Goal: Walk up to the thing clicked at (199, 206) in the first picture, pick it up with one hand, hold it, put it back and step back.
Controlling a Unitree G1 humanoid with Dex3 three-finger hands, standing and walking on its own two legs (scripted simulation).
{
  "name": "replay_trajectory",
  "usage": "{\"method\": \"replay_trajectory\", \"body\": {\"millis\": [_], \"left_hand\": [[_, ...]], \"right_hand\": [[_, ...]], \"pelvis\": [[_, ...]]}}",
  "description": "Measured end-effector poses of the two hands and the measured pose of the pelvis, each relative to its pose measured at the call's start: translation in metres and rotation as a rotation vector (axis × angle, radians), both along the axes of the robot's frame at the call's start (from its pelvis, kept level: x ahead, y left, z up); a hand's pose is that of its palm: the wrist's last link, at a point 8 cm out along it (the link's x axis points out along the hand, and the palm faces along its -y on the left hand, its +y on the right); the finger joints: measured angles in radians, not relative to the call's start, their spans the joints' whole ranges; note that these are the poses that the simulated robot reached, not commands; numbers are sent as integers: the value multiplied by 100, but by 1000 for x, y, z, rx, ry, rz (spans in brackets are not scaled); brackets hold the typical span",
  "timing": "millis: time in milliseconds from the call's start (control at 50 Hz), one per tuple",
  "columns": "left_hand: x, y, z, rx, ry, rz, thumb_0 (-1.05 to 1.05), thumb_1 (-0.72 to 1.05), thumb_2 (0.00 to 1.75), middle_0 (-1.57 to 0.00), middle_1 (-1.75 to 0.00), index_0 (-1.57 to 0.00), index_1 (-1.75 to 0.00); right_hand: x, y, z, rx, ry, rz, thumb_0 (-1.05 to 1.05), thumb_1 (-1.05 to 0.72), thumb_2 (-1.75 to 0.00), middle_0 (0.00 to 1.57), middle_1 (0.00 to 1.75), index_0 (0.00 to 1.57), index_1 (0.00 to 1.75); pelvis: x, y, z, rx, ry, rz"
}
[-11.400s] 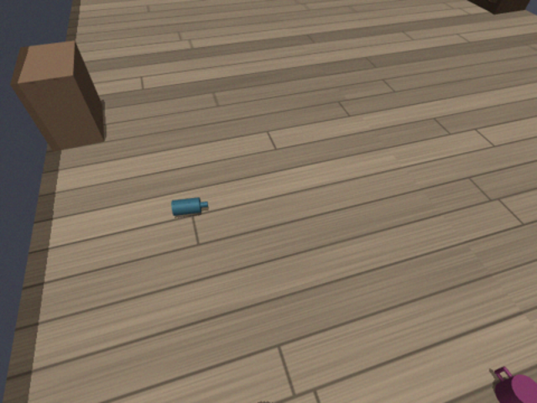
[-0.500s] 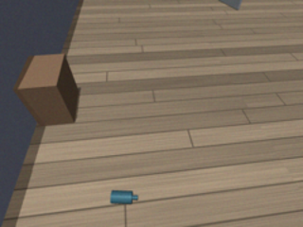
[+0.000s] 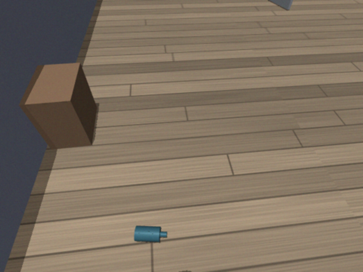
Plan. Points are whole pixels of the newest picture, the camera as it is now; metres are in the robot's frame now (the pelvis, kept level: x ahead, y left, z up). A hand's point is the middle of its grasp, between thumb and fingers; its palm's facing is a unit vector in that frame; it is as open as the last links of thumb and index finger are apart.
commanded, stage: stand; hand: left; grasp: from above
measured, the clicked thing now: (151, 233) +0.42 +0.16 -0.75
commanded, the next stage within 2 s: rise first in 0.84 s
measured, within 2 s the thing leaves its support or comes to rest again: neither
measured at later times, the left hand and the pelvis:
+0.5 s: hand out of the picture +0.07 +0.25 -0.16, palm faces -0.02 -0.94 -0.34, open 7.4 cm; pelvis +0.00 +0.00 +0.00, yaw +0 degrees
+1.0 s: hand out of the picture +0.08 +0.25 -0.16, palm faces +0.02 -0.94 -0.34, open 7.4 cm; pelvis +0.00 +0.00 +0.00, yaw +1 degrees
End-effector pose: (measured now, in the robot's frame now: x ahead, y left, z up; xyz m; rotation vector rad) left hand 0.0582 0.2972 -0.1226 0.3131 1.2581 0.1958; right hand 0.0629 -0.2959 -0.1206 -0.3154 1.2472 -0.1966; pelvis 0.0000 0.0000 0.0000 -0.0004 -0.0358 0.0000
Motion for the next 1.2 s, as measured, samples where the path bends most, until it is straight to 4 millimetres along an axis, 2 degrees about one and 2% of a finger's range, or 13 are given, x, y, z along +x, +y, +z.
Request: {"method": "replay_trajectory", "body": {"millis": [680,960,1000,1060,1140,1200], "left_hand": [[2,-2,0,-3,-8,1,0,90,90,-20,-30,-20,-30],[4,-2,1,0,-11,3,0,90,90,-20,-30,-20,-30],[13,-4,1,0,-63,23,0,88,91,-20,-32,-20,-32],[38,-7,-3,-11,-124,40,0,81,91,-20,-40,-19,-40],[73,-5,-12,-16,-160,8,0,62,91,-18,-59,-17,-58],[88,-5,-14,-2,-175,-35,0,44,93,-14,-73,-15,-72]], "right_hand": [[2,-2,1,-6,2,10,1,-91,-90,20,30,21,30],[8,-2,1,-3,-8,17,1,-91,-90,20,30,21,30],[13,1,2,-4,-58,11,1,-91,-90,20,30,20,30],[20,10,1,8,-126,20,1,-92,-90,20,30,20,30],[22,21,-5,28,-169,19,1,-92,-90,20,30,20,30],[20,27,-10,47,-192,0,1,-92,-90,20,30,20,30]], "pelvis": [[1,-2,0,-2,1,5],[3,-2,0,-2,3,7],[0,-3,-2,-3,27,13],[-7,-4,-7,-6,64,20],[-13,-8,-18,-9,131,12],[-13,-8,-24,-10,155,5]]}}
